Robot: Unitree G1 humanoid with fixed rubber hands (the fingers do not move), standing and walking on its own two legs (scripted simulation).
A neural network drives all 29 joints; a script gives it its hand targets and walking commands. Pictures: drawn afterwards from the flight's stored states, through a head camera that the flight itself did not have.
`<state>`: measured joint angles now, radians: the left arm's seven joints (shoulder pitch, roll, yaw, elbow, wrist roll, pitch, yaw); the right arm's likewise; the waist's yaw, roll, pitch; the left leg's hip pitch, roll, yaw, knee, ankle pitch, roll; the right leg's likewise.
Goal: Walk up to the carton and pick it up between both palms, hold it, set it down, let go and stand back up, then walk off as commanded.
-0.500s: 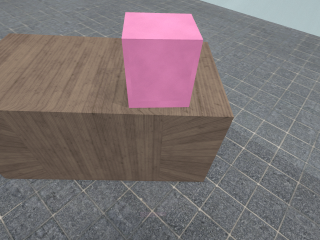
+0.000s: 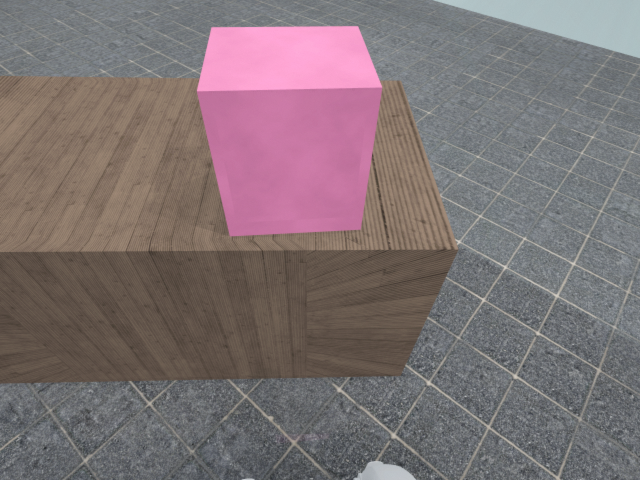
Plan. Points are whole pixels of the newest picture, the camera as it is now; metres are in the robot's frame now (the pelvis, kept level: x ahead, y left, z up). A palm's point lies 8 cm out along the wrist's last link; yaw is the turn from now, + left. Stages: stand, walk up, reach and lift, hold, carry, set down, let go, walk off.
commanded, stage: walk up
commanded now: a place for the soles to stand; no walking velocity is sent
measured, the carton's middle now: (291, 135) +0.70 +0.03 +0.05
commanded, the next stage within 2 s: none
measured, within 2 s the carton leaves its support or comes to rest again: neither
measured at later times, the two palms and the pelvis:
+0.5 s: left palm out of the picture +0.08 +0.31 -0.09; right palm out of the picture +0.09 -0.31 -0.09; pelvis +0.01 +0.00 +0.00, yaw +0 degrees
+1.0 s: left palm (46, 477) +0.18 +0.34 -0.08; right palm out of the picture +0.06 -0.30 -0.09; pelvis +0.08 +0.02 +0.01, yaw +1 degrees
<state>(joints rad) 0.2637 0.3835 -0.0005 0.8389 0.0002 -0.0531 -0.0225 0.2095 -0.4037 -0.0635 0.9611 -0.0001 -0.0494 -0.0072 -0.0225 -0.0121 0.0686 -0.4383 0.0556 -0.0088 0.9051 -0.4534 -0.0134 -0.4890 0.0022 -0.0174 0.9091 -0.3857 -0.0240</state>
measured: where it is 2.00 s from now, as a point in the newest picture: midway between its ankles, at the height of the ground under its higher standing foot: outside the picture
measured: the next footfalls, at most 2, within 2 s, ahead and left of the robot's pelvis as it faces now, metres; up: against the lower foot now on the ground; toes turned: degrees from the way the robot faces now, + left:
right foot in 0.96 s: +0.26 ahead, -0.09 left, +0.00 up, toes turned +1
left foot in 1.24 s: +0.26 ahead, +0.15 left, +0.00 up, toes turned +2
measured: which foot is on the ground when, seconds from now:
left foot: down 0.00-0.98, up 1.00-1.00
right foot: down 0.00-0.64, up 0.66-0.94, down 0.96-1.00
